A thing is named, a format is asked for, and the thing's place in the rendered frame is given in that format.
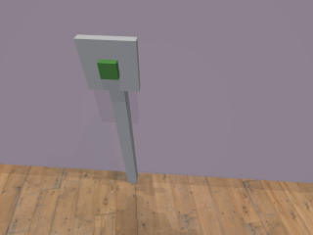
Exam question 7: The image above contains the button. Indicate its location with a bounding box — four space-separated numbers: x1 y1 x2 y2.
97 59 120 80

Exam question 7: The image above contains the panel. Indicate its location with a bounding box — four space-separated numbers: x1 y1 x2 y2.
73 34 141 184

